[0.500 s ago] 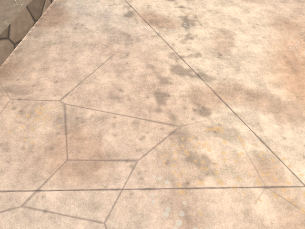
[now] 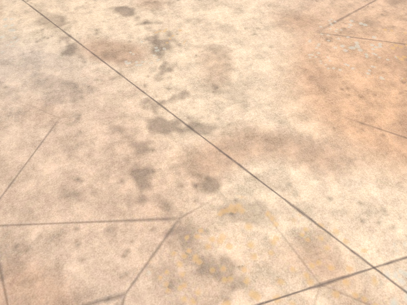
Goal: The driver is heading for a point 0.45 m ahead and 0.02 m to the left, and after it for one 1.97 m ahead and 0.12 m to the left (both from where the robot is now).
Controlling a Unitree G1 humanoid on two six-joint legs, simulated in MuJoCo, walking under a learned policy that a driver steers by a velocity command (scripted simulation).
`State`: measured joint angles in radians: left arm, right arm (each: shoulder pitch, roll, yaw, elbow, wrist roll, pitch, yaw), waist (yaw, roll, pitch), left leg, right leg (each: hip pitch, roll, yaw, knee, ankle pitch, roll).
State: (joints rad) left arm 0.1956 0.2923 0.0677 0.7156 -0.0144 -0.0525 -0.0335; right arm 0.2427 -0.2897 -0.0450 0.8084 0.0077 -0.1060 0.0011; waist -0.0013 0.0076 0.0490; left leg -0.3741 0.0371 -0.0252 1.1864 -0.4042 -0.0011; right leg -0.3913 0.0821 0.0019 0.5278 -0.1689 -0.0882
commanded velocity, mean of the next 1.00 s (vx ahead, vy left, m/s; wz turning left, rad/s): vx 0.50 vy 0.00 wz -0.17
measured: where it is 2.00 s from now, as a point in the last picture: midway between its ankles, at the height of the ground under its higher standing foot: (215, 144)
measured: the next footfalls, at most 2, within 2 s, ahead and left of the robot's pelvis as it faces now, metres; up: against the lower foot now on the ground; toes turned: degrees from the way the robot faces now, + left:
left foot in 0.36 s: +0.39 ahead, +0.13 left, +0.00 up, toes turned -8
right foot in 0.90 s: +0.65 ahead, -0.15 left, +0.00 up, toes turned -9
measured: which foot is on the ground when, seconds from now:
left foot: up 0.00-0.34, down 0.36-0.90, up 0.92-1.00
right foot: down 0.00-0.38, up 0.40-0.88, down 0.90-1.00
